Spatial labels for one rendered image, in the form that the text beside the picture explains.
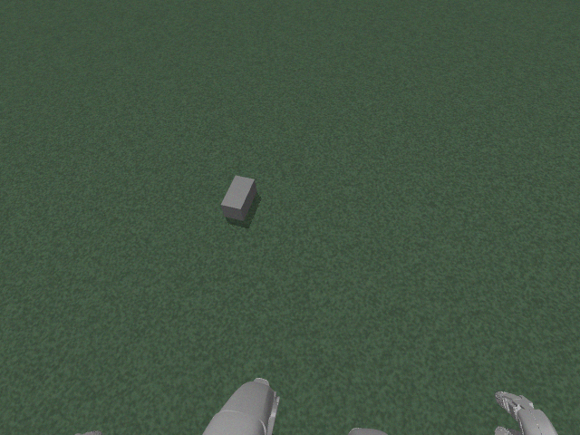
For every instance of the carton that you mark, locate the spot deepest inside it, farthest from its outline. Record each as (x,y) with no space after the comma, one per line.
(239,198)

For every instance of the right robot hand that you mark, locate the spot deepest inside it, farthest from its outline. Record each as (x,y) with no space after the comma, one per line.
(530,421)

